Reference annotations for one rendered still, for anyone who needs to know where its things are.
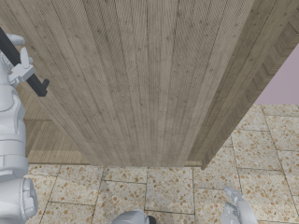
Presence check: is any robot left upper arm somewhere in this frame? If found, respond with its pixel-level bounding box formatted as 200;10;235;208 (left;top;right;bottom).
0;177;38;224

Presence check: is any right robot hand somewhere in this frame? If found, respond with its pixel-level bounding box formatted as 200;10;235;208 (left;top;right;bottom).
221;185;258;224

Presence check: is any left robot hand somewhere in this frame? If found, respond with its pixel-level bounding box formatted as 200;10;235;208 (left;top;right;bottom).
0;34;35;88

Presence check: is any left robot forearm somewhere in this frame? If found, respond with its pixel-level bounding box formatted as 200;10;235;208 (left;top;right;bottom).
0;85;29;182

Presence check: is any robot left shin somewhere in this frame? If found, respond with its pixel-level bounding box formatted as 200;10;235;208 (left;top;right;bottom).
134;209;145;215

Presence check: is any wardrobe door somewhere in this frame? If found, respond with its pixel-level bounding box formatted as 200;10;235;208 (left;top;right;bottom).
187;0;299;161
0;0;255;168

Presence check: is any robot left thigh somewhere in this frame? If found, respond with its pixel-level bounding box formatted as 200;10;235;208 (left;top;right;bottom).
110;210;150;224

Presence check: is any handle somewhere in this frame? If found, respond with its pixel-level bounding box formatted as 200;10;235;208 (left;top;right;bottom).
0;27;50;97

